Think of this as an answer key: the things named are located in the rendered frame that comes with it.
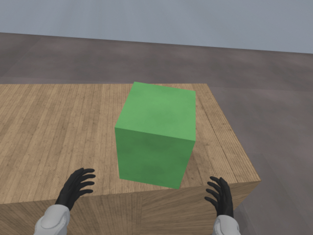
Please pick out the left robot hand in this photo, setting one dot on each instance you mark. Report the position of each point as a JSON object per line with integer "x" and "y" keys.
{"x": 71, "y": 190}

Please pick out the carton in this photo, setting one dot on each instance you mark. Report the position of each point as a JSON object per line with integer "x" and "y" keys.
{"x": 155, "y": 134}

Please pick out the robot left forearm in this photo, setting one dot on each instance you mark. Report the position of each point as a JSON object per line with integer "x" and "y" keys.
{"x": 54, "y": 222}

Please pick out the pedestal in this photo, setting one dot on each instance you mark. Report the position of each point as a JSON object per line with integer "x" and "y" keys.
{"x": 48, "y": 131}

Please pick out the right robot hand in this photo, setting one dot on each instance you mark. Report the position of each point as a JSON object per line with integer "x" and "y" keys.
{"x": 223, "y": 205}

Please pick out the robot right forearm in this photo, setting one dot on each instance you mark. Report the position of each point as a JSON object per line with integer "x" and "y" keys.
{"x": 225, "y": 225}

